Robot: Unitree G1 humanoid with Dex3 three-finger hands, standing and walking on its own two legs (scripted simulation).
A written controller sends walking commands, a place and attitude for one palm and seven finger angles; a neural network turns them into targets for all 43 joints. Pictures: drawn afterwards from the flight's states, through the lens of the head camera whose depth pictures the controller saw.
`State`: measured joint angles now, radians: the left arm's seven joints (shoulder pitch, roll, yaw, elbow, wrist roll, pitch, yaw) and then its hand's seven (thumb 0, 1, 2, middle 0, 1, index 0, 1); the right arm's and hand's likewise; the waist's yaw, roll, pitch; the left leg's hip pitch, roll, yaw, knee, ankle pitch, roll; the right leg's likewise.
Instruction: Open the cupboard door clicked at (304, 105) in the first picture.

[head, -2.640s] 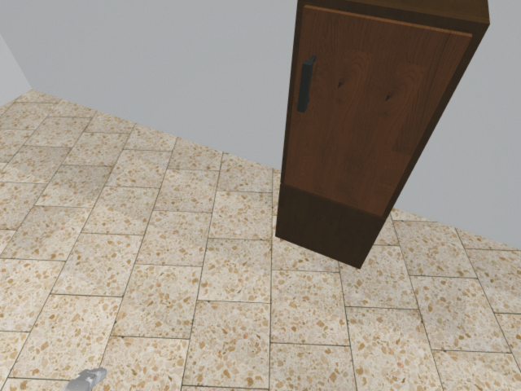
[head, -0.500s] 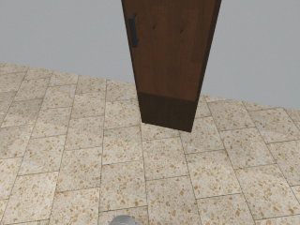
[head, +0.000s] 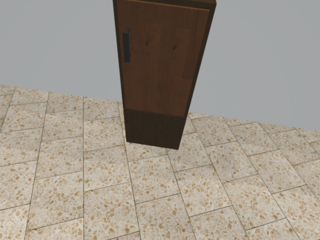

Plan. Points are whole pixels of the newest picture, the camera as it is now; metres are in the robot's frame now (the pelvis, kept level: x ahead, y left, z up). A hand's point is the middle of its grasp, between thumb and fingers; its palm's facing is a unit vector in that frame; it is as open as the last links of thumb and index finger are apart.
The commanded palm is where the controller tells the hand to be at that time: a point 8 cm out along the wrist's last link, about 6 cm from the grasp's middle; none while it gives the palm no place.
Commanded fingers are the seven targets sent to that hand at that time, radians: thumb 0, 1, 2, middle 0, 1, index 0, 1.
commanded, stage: take the last steps up to it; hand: left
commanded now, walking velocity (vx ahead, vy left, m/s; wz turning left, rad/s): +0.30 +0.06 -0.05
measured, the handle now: (127, 45) +0.85 +0.21 +0.05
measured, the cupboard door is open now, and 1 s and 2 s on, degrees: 0 0 0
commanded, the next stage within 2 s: come to a stop and stand still in 0.86 s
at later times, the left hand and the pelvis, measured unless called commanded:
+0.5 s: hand (99, 235) +0.17 +0.18 -0.17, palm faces -0.11 -0.99 -0.12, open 7.4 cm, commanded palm none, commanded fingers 0.00 0.90 0.90 -0.20 -0.30 -0.20 -0.30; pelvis +0.08 +0.02 +0.01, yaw -3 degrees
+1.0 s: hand (100, 213) +0.23 +0.19 -0.18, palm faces +0.08 -0.98 -0.19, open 7.3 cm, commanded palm none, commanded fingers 0.00 0.90 0.90 -0.20 -0.30 -0.20 -0.30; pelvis +0.25 +0.01 +0.00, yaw +1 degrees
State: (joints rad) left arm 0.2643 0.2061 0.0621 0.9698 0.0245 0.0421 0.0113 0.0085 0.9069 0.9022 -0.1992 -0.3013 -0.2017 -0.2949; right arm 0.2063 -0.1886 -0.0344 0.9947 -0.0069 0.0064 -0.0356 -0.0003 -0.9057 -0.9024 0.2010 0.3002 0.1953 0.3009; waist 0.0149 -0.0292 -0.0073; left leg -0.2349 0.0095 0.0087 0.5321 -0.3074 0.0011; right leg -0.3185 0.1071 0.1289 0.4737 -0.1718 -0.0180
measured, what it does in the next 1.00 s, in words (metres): walks ahead: right foot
